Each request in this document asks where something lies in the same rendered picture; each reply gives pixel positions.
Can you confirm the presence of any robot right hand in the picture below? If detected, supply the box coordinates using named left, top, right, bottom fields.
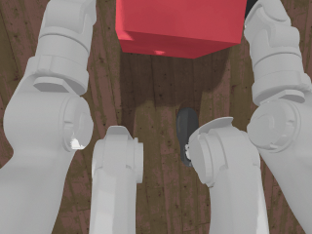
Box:
left=244, top=0, right=258, bottom=19

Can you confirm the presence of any robot right thigh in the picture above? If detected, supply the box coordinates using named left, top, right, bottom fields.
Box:
left=194, top=126, right=270, bottom=234

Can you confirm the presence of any robot right upper arm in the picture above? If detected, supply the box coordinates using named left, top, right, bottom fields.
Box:
left=247, top=98, right=312, bottom=234

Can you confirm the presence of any robot left upper arm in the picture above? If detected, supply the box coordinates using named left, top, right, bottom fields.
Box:
left=0, top=91, right=94, bottom=234

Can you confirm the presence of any right robot forearm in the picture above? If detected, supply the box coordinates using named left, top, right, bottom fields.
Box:
left=244, top=0, right=312, bottom=106

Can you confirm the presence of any carton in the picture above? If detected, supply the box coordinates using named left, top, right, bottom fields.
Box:
left=115, top=0, right=247, bottom=59

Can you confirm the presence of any robot right shin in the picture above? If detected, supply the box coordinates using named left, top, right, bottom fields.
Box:
left=185, top=117, right=260, bottom=173

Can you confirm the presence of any left robot forearm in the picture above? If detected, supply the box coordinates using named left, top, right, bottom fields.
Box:
left=3, top=0, right=97, bottom=138

